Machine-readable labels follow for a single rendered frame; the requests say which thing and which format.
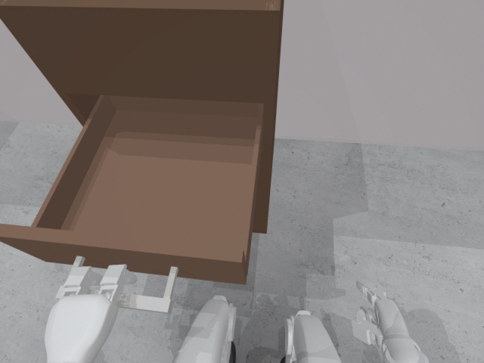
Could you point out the robot right forearm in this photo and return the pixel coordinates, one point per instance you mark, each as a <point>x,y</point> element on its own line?
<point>399,348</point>

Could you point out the drawer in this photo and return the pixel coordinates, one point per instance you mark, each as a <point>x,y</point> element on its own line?
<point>154,183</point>

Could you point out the cabinet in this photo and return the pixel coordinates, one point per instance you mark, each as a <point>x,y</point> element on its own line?
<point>206,50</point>

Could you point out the handle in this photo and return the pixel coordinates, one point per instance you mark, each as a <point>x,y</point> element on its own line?
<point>131,301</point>

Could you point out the robot left thigh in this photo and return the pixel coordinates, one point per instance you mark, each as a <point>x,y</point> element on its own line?
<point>212,326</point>

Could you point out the robot right thigh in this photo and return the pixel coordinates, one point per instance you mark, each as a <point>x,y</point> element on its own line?
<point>308,341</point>

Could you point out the robot thigh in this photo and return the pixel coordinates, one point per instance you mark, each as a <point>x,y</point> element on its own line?
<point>308,341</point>
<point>212,326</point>

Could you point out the left robot hand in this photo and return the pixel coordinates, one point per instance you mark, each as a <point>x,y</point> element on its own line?
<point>79,325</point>

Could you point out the right robot hand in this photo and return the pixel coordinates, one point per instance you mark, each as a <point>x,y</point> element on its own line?
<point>384,320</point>

